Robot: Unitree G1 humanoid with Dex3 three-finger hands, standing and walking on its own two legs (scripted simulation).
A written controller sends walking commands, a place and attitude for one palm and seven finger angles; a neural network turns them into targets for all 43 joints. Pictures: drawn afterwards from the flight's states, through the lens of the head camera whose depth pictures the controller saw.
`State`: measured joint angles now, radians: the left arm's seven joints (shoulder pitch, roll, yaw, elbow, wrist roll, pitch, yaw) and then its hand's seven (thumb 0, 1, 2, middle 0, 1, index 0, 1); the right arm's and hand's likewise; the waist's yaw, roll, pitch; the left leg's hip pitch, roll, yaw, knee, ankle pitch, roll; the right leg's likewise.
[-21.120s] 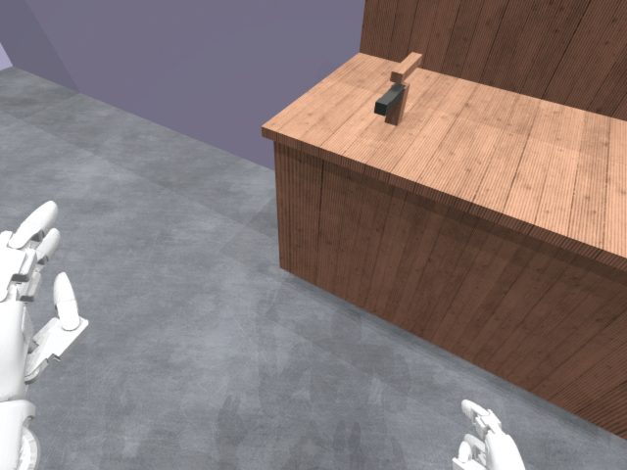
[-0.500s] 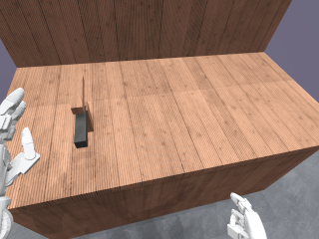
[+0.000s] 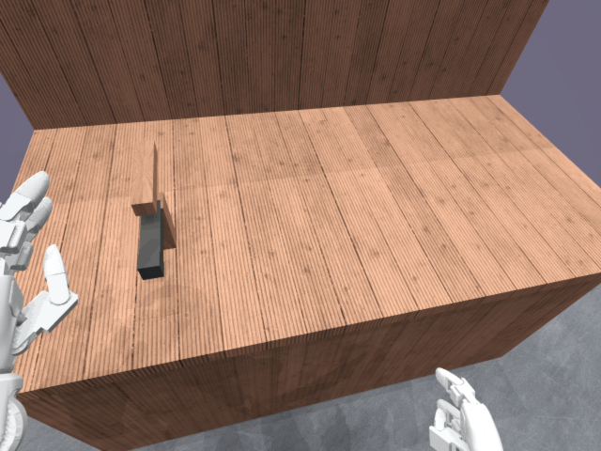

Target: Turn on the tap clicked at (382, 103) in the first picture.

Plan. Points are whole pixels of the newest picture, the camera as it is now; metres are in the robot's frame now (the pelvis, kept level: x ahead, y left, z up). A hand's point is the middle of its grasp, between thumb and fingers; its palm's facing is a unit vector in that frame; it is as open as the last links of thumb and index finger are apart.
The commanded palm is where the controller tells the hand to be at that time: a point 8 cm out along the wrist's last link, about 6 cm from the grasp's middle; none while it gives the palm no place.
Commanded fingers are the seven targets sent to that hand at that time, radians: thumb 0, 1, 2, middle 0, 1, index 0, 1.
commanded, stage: shuffle to correct the standing spot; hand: left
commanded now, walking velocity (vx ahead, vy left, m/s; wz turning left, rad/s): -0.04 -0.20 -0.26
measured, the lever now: (151, 265) +0.33 +0.24 +0.04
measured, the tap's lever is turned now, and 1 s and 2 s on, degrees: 0 0 0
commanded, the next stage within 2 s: come to a stop and stand still in 0.58 s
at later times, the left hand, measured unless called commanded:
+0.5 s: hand (139, 295) +0.22 +0.18 +0.16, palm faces +0.28 -0.87 -0.41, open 7.4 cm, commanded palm +0.17 +0.22 +0.17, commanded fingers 0.00 0.90 0.90 -0.20 -0.30 -0.20 -0.30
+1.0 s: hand (133, 274) +0.24 +0.19 +0.17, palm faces +0.35 -0.80 -0.49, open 7.4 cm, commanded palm +0.17 +0.21 +0.17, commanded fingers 0.00 0.90 0.90 -0.20 -0.30 -0.20 -0.30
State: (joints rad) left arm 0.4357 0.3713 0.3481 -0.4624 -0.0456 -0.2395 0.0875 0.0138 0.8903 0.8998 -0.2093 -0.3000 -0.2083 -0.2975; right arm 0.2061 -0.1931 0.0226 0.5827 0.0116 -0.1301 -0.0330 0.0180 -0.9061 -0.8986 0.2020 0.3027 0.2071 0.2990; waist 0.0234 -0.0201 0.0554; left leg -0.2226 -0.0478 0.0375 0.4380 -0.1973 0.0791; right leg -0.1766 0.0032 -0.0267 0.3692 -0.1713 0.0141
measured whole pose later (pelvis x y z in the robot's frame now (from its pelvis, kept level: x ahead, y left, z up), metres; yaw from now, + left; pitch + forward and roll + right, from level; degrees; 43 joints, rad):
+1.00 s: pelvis +0.01 -0.06 +0.00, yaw -1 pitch +0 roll -1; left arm 0.36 0.47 0.39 -0.44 -0.03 -0.18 0.06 0.01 0.88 0.90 -0.22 -0.30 -0.21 -0.30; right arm 0.22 -0.22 -0.02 0.60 0.02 -0.13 -0.06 0.02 -0.91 -0.90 0.20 0.30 0.20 0.30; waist 0.05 0.01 0.05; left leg -0.26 0.05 0.02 0.49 -0.23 -0.01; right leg -0.20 0.10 -0.05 0.38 -0.18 -0.06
